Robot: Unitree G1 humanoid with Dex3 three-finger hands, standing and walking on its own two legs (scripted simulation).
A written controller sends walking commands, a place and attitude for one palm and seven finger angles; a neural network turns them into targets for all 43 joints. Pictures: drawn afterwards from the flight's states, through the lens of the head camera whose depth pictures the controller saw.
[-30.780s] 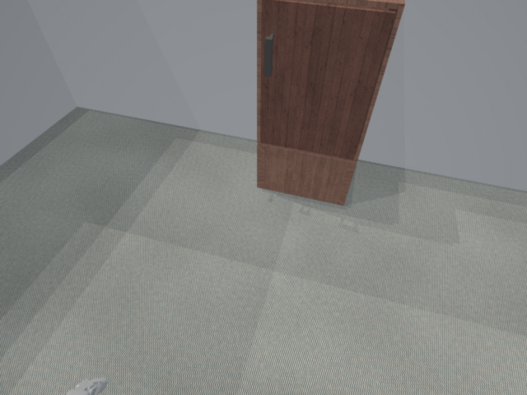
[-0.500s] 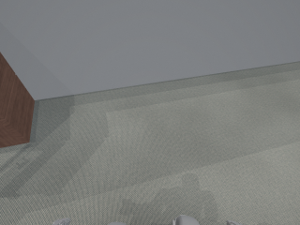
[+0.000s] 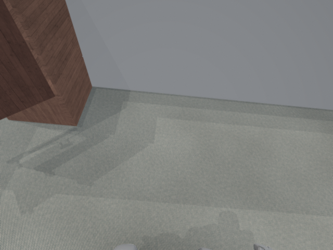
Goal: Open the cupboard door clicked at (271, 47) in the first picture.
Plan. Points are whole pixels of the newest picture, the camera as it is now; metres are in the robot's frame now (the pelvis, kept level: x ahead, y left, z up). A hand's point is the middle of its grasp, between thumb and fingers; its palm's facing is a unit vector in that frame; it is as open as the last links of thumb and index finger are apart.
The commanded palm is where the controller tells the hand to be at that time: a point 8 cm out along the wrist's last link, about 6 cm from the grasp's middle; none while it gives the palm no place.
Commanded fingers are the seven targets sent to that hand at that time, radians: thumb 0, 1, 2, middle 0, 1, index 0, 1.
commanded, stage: turn to face it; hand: left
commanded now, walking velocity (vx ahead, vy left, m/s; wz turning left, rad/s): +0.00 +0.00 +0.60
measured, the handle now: out of the picture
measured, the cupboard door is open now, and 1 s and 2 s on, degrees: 43 43 43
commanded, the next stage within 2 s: take the last steps up to it in 1.16 s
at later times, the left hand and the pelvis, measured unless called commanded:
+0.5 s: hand out of the picture +0.03 +0.16 -0.14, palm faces +0.31 -0.92 -0.26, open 7.3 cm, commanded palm none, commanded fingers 0.00 0.90 0.90 -0.20 -0.30 -0.20 -0.30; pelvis +0.02 -0.05 +0.02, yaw +19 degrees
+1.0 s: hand out of the picture +0.01 +0.19 -0.14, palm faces +0.54 -0.80 -0.25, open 7.3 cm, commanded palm none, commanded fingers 0.00 0.90 0.90 -0.20 -0.30 -0.20 -0.30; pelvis +0.03 -0.05 +0.02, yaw +33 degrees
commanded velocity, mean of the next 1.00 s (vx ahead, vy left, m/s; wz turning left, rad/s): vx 0.00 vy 0.00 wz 0.51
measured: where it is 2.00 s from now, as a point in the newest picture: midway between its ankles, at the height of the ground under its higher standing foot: outside the picture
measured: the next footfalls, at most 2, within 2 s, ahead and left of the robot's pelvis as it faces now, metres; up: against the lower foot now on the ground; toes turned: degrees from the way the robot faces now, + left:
right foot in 0.30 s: +0.07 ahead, -0.16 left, +0.00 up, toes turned +8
left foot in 0.64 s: +0.02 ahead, +0.08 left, +0.00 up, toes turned +29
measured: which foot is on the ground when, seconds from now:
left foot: down 0.00-0.30, up 0.32-0.62, down 0.64-1.00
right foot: up 0.00-0.28, down 0.30-0.64, up 0.66-1.00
